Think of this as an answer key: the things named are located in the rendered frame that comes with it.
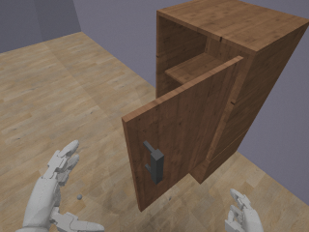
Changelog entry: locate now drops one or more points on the right robot hand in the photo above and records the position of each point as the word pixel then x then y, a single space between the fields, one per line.
pixel 247 218

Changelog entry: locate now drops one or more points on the cupboard door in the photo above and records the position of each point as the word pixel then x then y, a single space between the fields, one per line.
pixel 181 125

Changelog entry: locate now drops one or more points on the handle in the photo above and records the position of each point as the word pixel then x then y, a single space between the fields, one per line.
pixel 157 163

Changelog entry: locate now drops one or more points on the left robot hand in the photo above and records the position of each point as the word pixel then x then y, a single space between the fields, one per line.
pixel 41 211

